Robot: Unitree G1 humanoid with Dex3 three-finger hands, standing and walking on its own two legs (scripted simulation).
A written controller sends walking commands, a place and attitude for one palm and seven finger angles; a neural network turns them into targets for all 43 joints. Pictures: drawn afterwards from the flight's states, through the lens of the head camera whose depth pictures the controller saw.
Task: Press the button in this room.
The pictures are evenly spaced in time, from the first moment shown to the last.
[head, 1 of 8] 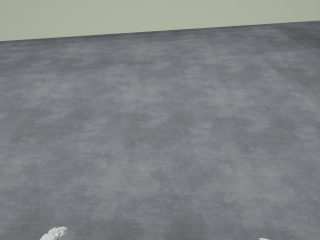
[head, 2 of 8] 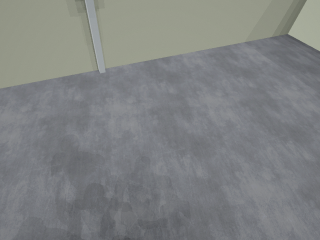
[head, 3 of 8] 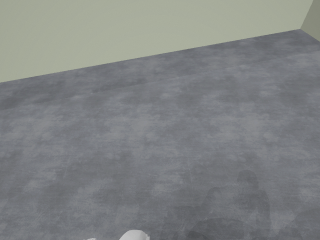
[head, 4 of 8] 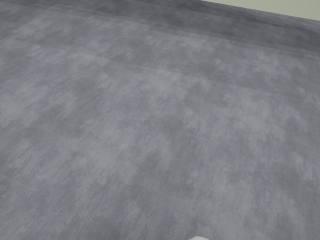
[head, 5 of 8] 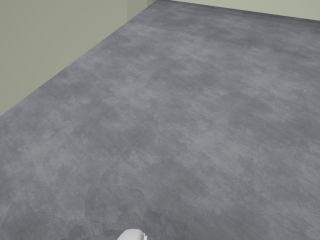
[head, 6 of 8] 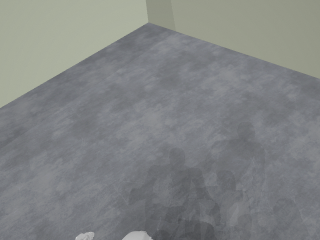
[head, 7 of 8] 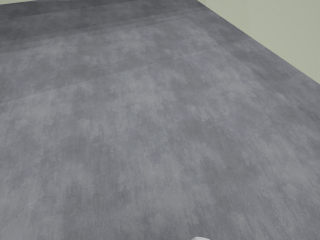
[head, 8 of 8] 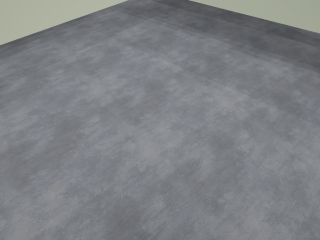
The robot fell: no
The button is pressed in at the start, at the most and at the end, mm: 0 0 0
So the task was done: no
